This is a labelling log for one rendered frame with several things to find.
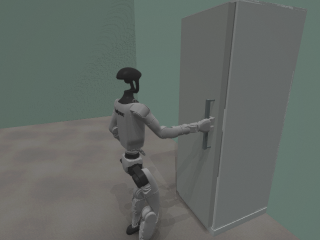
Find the left robot hand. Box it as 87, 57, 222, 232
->
139, 148, 146, 156

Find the right robot hand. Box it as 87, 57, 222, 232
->
198, 116, 215, 133

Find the robot torso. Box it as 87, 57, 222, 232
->
115, 99, 146, 176

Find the robot left upper arm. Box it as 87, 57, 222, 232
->
108, 98, 120, 135

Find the robot left forearm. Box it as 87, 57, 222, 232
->
113, 134, 120, 142

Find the fridge door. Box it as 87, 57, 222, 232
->
176, 2, 235, 228

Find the robot left foot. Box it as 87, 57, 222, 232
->
126, 221, 141, 235

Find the robot right upper arm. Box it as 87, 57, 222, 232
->
130, 103, 168, 139

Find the handle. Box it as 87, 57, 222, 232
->
202, 99, 215, 150

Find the robot right forearm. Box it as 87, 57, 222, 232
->
161, 122, 200, 139

